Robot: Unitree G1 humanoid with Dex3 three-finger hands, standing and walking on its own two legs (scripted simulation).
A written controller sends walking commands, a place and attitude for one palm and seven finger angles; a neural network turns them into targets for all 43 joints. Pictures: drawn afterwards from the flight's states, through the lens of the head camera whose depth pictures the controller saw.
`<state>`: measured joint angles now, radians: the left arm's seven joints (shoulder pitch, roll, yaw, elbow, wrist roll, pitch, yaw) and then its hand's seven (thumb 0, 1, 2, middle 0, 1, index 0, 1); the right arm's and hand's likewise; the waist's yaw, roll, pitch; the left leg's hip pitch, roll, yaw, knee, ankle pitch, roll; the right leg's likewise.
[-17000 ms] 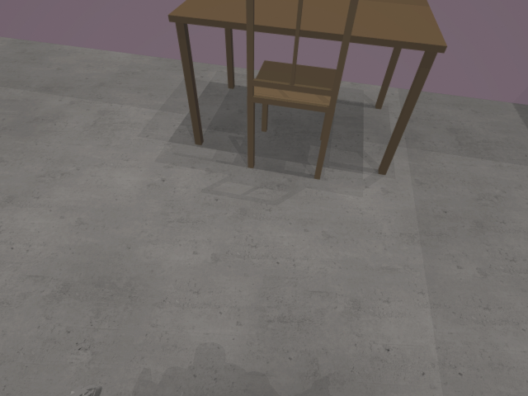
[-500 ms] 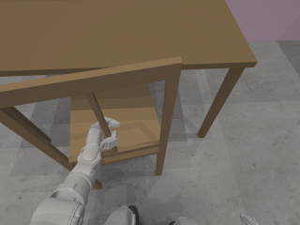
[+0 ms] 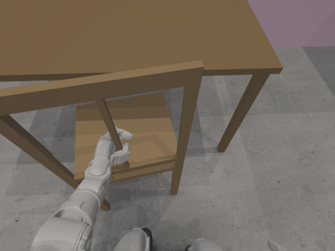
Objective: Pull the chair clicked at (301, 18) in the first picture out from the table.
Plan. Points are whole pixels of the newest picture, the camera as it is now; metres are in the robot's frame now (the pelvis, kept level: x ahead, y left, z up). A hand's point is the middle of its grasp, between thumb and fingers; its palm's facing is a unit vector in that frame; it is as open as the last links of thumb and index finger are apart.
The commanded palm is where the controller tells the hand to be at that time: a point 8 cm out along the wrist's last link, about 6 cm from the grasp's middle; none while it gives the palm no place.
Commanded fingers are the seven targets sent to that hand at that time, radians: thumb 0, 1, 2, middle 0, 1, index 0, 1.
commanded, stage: step backward, pulling the chair out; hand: left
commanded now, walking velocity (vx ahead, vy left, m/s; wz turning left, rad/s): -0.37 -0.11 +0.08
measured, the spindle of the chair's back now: (116, 141) +0.39 +0.15 -0.03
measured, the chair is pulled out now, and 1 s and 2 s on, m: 0.16 0.25 0.34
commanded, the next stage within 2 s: none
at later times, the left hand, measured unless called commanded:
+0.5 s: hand (126, 160) +0.34 +0.12 -0.06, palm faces +0.01 -0.99 -0.16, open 4.9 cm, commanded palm +0.33 +0.17 -0.06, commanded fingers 0.00 0.90 0.90 -0.50 -1.45 -0.50 -1.45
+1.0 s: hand (122, 184) +0.27 +0.12 -0.06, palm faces +0.01 -0.98 -0.17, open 4.9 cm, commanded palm +0.27 +0.17 -0.05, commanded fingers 0.00 0.90 0.90 -0.50 -1.45 -0.50 -1.45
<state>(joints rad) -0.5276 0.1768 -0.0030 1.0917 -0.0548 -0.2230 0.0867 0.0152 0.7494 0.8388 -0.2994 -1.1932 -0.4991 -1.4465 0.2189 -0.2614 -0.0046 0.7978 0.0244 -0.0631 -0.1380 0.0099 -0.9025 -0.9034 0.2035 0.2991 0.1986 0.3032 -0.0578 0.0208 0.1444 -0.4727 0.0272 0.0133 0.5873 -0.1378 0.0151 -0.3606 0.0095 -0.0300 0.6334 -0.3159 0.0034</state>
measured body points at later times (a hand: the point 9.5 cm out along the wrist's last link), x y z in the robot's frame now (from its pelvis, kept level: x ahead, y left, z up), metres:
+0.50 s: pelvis -0.03 +0.00 +0.01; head +0.07 -0.01 +0.44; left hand +0.33 +0.17 -0.04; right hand +0.06 -0.29 -0.12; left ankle -0.04 +0.14 -0.72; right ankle +0.02 -0.12 -0.72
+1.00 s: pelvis -0.09 -0.01 +0.00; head -0.01 -0.02 +0.44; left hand +0.27 +0.17 -0.04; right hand -0.01 -0.27 -0.13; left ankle -0.06 +0.13 -0.72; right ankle -0.01 -0.13 -0.72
